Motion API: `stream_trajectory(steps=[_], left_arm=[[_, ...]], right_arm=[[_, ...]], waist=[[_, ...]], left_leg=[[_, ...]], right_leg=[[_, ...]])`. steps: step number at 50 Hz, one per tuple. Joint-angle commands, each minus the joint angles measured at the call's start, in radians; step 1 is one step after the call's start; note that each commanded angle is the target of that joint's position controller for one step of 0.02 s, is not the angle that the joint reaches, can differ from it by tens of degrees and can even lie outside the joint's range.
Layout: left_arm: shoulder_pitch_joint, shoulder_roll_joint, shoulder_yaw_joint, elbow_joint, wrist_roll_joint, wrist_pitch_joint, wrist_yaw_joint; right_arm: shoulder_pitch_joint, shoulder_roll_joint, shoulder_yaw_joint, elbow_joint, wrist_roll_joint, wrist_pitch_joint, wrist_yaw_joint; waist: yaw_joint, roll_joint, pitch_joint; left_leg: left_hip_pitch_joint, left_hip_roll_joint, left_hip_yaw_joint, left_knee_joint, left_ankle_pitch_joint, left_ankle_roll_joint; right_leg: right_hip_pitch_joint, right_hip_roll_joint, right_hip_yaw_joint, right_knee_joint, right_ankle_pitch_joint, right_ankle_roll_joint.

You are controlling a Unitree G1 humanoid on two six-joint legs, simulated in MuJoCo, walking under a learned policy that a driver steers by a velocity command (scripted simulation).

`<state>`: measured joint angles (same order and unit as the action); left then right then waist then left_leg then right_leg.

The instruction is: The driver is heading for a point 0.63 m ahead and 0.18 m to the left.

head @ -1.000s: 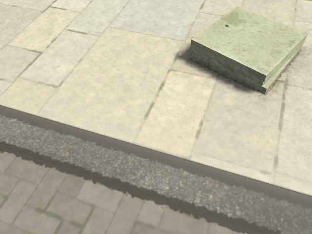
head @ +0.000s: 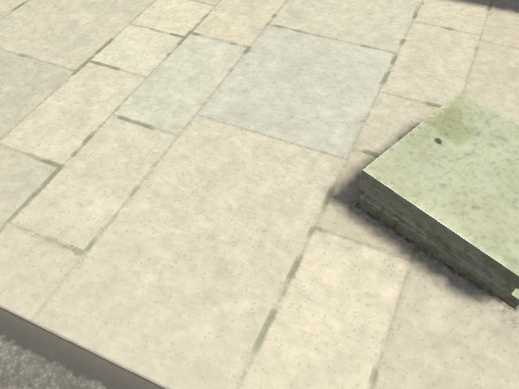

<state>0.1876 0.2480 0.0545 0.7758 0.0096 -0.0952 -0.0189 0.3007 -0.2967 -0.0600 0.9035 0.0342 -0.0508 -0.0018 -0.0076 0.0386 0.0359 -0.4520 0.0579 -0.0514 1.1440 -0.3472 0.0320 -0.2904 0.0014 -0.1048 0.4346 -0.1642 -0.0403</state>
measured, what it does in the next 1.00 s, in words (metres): walks ahead, turning left: left foot, then right foot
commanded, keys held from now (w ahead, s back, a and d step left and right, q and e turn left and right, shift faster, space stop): w+q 0.54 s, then w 0.20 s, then no key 0.26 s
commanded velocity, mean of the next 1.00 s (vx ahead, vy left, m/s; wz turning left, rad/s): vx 0.45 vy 0.00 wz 0.40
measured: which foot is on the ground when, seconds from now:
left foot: up 0.00-0.36, down 0.38-0.90, up 0.92-1.00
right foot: down 0.00-0.40, up 0.42-0.86, down 0.88-1.00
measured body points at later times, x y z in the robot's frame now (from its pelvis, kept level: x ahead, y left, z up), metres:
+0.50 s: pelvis +0.27 +0.08 -0.01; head +0.30 +0.10 +0.44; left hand +0.30 +0.38 -0.13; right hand +0.47 -0.16 -0.11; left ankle +0.31 +0.16 -0.74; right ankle +0.19 -0.10 -0.64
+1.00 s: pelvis +0.54 +0.12 -0.01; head +0.57 +0.13 +0.44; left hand +0.60 +0.42 -0.11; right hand +0.70 -0.11 -0.14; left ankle +0.38 +0.20 -0.66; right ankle +0.67 +0.07 -0.74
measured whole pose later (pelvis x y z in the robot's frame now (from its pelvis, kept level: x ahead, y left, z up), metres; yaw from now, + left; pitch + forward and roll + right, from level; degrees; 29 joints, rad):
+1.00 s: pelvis +0.54 +0.12 -0.01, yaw +25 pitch +1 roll -1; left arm 0.07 0.25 0.03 0.79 0.01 -0.09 -0.04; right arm 0.30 -0.28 -0.06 0.83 0.01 -0.01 -0.02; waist -0.02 0.02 0.06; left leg -0.36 -0.05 -0.11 1.14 -0.55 -0.03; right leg -0.41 0.03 -0.04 0.48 -0.10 -0.04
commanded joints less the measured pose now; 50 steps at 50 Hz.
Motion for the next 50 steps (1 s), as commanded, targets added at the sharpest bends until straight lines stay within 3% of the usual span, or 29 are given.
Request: stream_trajectory(steps=[1,4,7,13,16,17,18,19,20,21,22,23,24,25,26,28,30,34,37,39,41,43,44,45,46,47,48,49,50], left_arm=[[0.0,0.097,0.029,-0.022,0.005,-0.027,0.003],[0.014,0.123,0.041,0.006,0.01,-0.031,0.015],[0.026,0.145,0.047,0.024,0.007,-0.022,0.028],[0.109,0.19,0.065,0.071,-0.019,0.012,0.039],[0.09,0.226,0.077,0.072,-0.034,0.034,0.043],[0.077,0.239,0.08,0.068,-0.039,0.042,0.045],[0.054,0.242,0.079,0.063,-0.045,0.05,0.045],[0.058,0.222,0.069,0.054,-0.034,0.048,0.048],[0.125,0.077,0.027,0.003,0.013,0.03,0.039],[0.087,0.093,0.016,-0.023,-0.017,-0.015,0.027],[-0.02,0.158,0.031,-0.05,-0.059,-0.044,0.014],[-0.046,0.154,0.027,-0.055,-0.058,-0.059,0.014],[-0.046,0.156,0.031,-0.04,-0.03,-0.063,0.023],[-0.034,0.172,0.042,-0.031,-0.011,-0.053,0.027],[-0.021,0.173,0.046,-0.029,-0.007,-0.04,0.025],[-0.017,0.143,0.041,-0.031,0.002,-0.019,0.024],[-0.073,0.115,0.03,-0.047,0.004,-0.008,0.024],[-0.201,0.08,0.011,-0.073,-0.006,-0.013,0.007],[-0.274,0.095,0.011,-0.097,-0.017,-0.02,-0.004],[-0.295,0.108,0.013,-0.11,-0.004,-0.03,-0.013],[-0.253,0.123,0.019,-0.099,0.004,-0.04,-0.021],[-0.098,0.156,0.035,-0.052,0.017,-0.048,-0.018],[0.022,0.205,0.044,-0.031,0.033,-0.052,-0.014],[0.114,0.25,0.048,-0.016,0.048,-0.041,-0.01],[0.164,0.176,0.033,0.017,0.013,-0.025,-0.02],[0.101,0.162,0.029,0.003,-0.014,-0.011,-0.02],[0.013,0.138,0.019,-0.011,-0.011,0.001,-0.014],[-0.059,0.103,0.002,-0.016,-0.004,0.009,-0.011],[-0.102,0.084,-0.007,-0.017,0.004,0.013,-0.011]], right_arm=[[0.026,-0.042,-0.023,-0.057,0.002,0.017,-0.004],[-0.036,-0.034,-0.026,-0.089,-0.007,0.031,-0.005],[-0.112,-0.021,-0.021,-0.115,-0.013,0.021,0.014],[-0.293,-0.012,-0.009,-0.2,-0.014,0.018,0.05],[-0.266,-0.048,-0.026,-0.223,-0.013,0.023,0.06],[-0.199,-0.073,-0.04,-0.214,-0.011,0.027,0.059],[-0.066,-0.113,-0.066,-0.183,-0.007,0.029,0.054],[0.108,-0.188,-0.104,-0.135,-0.005,0.035,0.037],[0.124,-0.305,-0.126,-0.125,0.004,0.037,0.02],[0.125,-0.277,-0.107,-0.17,-0.01,0.016,0.028],[0.099,-0.198,-0.084,-0.167,-0.02,0.0,0.032],[0.054,-0.159,-0.074,-0.17,-0.015,-0.011,0.032],[-0.023,-0.124,-0.063,-0.182,-0.014,-0.016,0.031],[-0.074,-0.09,-0.051,-0.2,-0.022,-0.018,0.027],[-0.09,-0.088,-0.048,-0.212,-0.028,-0.018,0.023],[-0.077,-0.108,-0.051,-0.208,-0.023,-0.021,0.011],[-0.044,-0.127,-0.054,-0.193,-0.023,-0.024,-0.003],[0.015,-0.12,-0.048,-0.162,-0.021,-0.019,-0.012],[0.067,-0.125,-0.046,-0.13,-0.018,-0.02,-0.008],[0.089,-0.117,-0.043,-0.111,-0.02,-0.009,-0.014],[0.09,-0.12,-0.043,-0.102,-0.028,0.004,-0.022],[0.041,-0.122,-0.04,-0.116,-0.027,0.011,-0.025],[0.032,-0.093,-0.027,-0.14,-0.04,0.009,-0.025],[0.176,-0.028,-0.005,-0.126,-0.04,-0.001,-0.022],[0.257,-0.056,-0.007,-0.089,-0.026,-0.005,-0.013],[0.183,-0.136,-0.027,-0.094,-0.008,0.005,-0.011],[0.08,-0.139,-0.03,-0.118,-0.007,0.018,-0.017],[0.026,-0.124,-0.03,-0.129,-0.02,0.034,-0.024],[0.021,-0.106,-0.032,-0.13,-0.029,0.052,-0.03]], waist=[[-0.004,-0.141,-0.037],[-0.005,-0.11,0.0],[0.014,-0.097,0.017],[0.074,-0.072,0.071],[0.027,-0.109,0.022],[-0.016,-0.125,-0.024],[-0.097,-0.114,-0.092],[-0.174,-0.059,-0.183],[-0.079,0.213,-0.23],[-0.091,0.166,-0.398],[-0.122,0.084,-0.287],[-0.093,0.036,-0.194],[-0.046,-0.024,-0.131],[-0.01,-0.018,-0.107],[0.01,-0.008,-0.097],[0.023,-0.019,-0.079],[0.006,-0.013,-0.05],[-0.057,0.027,-0.019],[-0.089,0.034,0.014],[-0.091,0.032,0.024],[-0.066,0.054,-0.012],[0.024,0.061,-0.103],[0.07,0.009,-0.232],[0.055,-0.217,-0.399],[0.058,-0.283,-0.515],[0.068,-0.183,-0.397],[0.056,-0.113,-0.27],[0.031,-0.074,-0.172],[-0.003,-0.085,-0.128]], left_leg=[[-0.149,0.084,-0.053,0.008,0.097,-0.008],[-0.225,0.088,-0.068,-0.096,0.215,-0.022],[-0.216,0.076,-0.028,-0.281,0.361,-0.023],[-0.247,0.052,0.064,-0.482,0.346,0.015],[-0.142,-0.016,0.137,-0.501,0.203,0.064],[-0.046,-0.056,0.166,-0.497,0.152,0.087],[0.137,-0.102,0.184,-0.548,0.176,0.119],[0.435,-0.097,0.101,-0.593,0.207,0.163],[0.745,0.154,-0.399,-0.657,0.109,0.315],[0.862,0.283,-0.818,-0.844,-0.076,0.431],[0.814,0.264,-0.698,-0.881,-0.026,0.367],[0.685,0.222,-0.558,-0.87,0.048,0.325],[0.535,0.179,-0.453,-0.87,0.159,0.29],[0.434,0.147,-0.381,-0.886,0.262,0.274],[0.372,0.134,-0.356,-0.907,0.316,0.273],[0.304,0.12,-0.291,-0.928,0.425,0.276],[0.269,0.094,-0.218,-0.946,0.48,0.259],[0.228,0.034,-0.126,-0.952,0.377,0.19],[0.295,0.078,-0.168,-0.942,0.306,0.186],[0.392,0.099,-0.181,-0.861,0.456,0.17],[0.457,0.11,-0.194,-0.768,0.619,0.141],[0.455,0.055,-0.166,-0.595,0.843,0.094],[0.34,0.0,-0.14,-0.403,0.699,0.052],[0.043,-0.133,-0.088,-0.02,0.12,-0.031],[-0.059,-0.169,-0.159,0.118,-0.352,-0.055],[-0.12,-0.117,-0.173,0.184,-0.316,-0.064],[-0.15,-0.074,-0.119,0.154,-0.253,-0.072],[-0.135,-0.036,-0.085,0.079,-0.207,-0.079],[-0.064,-0.001,-0.073,-0.013,-0.168,-0.08]], right_leg=[[0.134,-0.269,0.21,-0.293,0.097,-0.136],[0.146,-0.267,0.107,-0.316,0.184,-0.141],[0.172,-0.245,0.008,-0.326,0.215,-0.124],[0.344,-0.295,-0.079,-0.283,0.286,-0.108],[0.412,-0.306,-0.117,-0.136,0.659,-0.078],[0.412,-0.3,-0.128,-0.025,0.809,-0.066],[0.363,-0.27,-0.152,0.16,0.857,-0.041],[0.176,-0.227,-0.158,0.43,0.67,0.004],[-0.268,-0.053,-0.126,0.793,-0.201,0.073],[-0.439,0.051,0.142,0.976,-0.456,0.076],[-0.544,-0.011,0.198,0.976,-0.37,0.046],[-0.533,-0.059,0.192,0.896,-0.283,0.022],[-0.465,-0.097,0.192,0.799,-0.222,0.023],[-0.386,-0.12,0.198,0.731,-0.181,0.027],[-0.337,-0.125,0.198,0.697,-0.159,0.037],[-0.312,-0.123,0.173,0.607,-0.122,0.067],[-0.327,-0.114,0.15,0.478,-0.003,0.093],[-0.242,-0.069,0.123,0.196,0.29,0.092],[-0.258,-0.057,0.131,0.113,0.321,0.072],[-0.293,-0.04,0.128,0.055,0.274,0.044],[-0.245,-0.017,0.12,0.029,0.22,0.013],[-0.03,0.014,0.084,-0.029,0.314,-0.031],[0.226,-0.107,0.185,0.04,0.638,-0.087],[0.597,-0.365,0.473,0.1,0.973,-0.272],[0.676,-0.442,0.653,0.065,0.93,-0.346],[0.562,-0.405,0.589,0.024,0.693,-0.306],[0.415,-0.351,0.496,-0.019,0.549,-0.255],[0.257,-0.308,0.424,-0.065,0.486,-0.231],[0.132,-0.271,0.371,-0.105,0.432,-0.207]])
